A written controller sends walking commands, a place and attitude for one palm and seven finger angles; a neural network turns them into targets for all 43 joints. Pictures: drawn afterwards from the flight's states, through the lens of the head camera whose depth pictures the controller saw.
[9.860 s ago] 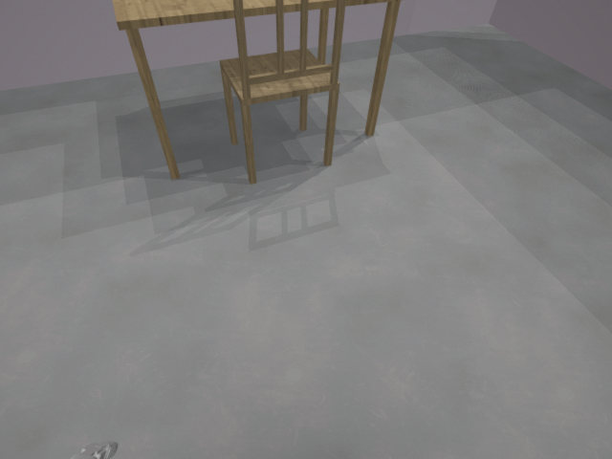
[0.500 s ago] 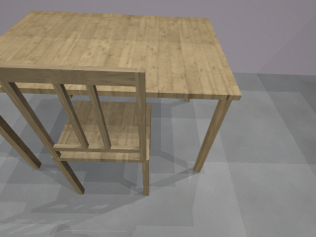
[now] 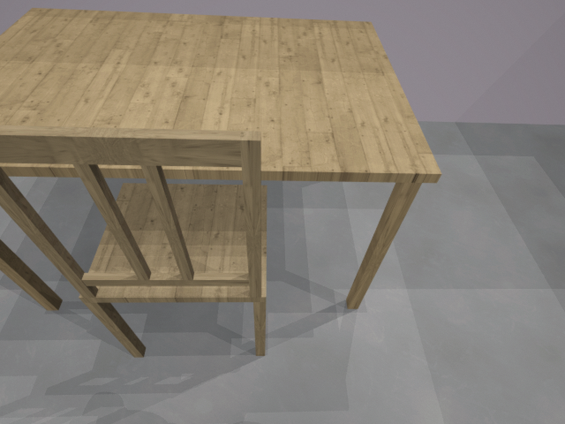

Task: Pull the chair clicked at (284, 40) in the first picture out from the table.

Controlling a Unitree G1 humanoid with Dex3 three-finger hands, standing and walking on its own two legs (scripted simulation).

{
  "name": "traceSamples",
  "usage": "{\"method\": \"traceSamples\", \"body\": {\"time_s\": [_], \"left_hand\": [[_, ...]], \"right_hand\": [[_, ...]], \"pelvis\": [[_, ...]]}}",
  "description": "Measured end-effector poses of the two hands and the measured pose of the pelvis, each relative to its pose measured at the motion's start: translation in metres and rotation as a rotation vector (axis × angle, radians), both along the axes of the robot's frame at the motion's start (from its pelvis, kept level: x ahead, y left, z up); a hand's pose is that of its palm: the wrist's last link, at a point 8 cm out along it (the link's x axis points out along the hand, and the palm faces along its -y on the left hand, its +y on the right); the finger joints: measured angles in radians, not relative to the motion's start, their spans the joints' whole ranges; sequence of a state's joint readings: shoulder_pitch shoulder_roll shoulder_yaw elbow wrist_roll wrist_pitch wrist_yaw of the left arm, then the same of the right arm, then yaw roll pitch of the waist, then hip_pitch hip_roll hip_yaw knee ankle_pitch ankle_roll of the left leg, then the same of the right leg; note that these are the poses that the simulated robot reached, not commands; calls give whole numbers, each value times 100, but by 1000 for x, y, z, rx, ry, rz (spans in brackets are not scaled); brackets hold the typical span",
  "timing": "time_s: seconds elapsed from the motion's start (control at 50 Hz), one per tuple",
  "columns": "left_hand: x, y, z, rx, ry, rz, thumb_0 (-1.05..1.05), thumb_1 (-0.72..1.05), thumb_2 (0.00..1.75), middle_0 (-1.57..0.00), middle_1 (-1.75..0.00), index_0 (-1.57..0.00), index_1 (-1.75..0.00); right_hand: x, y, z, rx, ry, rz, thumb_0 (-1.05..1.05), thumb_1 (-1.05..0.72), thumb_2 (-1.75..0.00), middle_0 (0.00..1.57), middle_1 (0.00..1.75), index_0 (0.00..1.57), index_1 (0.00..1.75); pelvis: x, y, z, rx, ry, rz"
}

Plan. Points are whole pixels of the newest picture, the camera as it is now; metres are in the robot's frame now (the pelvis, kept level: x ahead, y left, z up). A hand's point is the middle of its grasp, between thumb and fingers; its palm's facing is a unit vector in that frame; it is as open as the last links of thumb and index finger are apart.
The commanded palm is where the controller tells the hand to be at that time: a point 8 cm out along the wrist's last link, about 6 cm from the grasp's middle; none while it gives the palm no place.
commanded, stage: come to a stop and stand still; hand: left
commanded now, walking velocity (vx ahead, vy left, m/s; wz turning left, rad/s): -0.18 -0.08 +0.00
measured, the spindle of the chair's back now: (120, 230) +0.44 +0.32 -0.05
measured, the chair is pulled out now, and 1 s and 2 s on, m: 0.00 0.00 0.00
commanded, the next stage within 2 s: look again from close up in 0.88 s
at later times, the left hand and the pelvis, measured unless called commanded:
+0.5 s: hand out of the picture +0.05 +0.19 -0.16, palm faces +0.06 -0.98 -0.21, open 7.2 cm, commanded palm none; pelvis +0.01 +0.01 +0.01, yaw +1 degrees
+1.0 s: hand out of the picture -0.01 +0.18 -0.16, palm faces +0.04 -0.98 -0.20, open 7.4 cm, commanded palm none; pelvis +0.00 +0.02 +0.01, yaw +1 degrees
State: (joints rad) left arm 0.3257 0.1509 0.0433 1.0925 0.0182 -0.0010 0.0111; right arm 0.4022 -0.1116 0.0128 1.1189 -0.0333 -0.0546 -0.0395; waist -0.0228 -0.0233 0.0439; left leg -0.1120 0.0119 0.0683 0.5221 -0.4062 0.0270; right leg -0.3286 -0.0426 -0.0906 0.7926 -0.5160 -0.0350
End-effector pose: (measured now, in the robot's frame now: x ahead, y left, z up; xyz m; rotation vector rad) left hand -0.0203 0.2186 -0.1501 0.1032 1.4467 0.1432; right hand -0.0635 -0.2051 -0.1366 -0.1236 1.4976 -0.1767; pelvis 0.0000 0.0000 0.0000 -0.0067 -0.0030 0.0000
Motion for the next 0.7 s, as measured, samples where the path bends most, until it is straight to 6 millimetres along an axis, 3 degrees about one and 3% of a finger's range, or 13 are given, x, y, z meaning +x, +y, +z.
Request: {"method": "traceSamples", "body": {"time_s": [0.08, 0.14, 0.3, 0.4, 0.5, 0.7], "left_hand": [[49, 6, 4, 57, -117, 0, 2, 93, 90, -20, -30, -20, -30], [71, 8, 12, 79, -174, 1, 2, 94, 90, -20, -30, -20, -30], [87, 13, 11, 62, -203, 13, 0, 94, 90, -20, -30, -20, -30], [79, 17, 16, 61, -194, 9, 0, 95, 90, -20, -30, -20, -30], [57, 19, 18, 61, -144, -2, 0, 94, 90, -20, -30, -20, -30], [4, 2, 15, 21, -31, 8, 1, 92, 90, -20, -30, -20, -30]], "right_hand": [[-2, 5, -9, 40, 74, -4, 0, -90, -90, 20, 29, 20, 30], [11, 4, -13, 49, 89, -9, 0, -90, -90, 20, 30, 20, 30], [74, 5, -8, 17, -72, 29, 1, -91, -90, 20, 29, 20, 30], [90, -6, -2, -19, -120, 56, 3, -94, -90, 20, 29, 20, 30], [96, -11, 3, -26, -157, 64, 2, -93, -90, 20, 29, 20, 30], [73, -7, 3, 2, -106, 75, 1, -92, -90, 20, 29, 20, 30]], "pelvis": [[14, -5, -5, 15, -10, 21], [21, -5, -3, 4, -10, 48], [18, 4, 2, 18, -11, 31], [15, 8, 7, 17, -8, 19], [11, 8, 10, 16, -12, 12], [4, 6, 12, 9, -15, 14]]}}
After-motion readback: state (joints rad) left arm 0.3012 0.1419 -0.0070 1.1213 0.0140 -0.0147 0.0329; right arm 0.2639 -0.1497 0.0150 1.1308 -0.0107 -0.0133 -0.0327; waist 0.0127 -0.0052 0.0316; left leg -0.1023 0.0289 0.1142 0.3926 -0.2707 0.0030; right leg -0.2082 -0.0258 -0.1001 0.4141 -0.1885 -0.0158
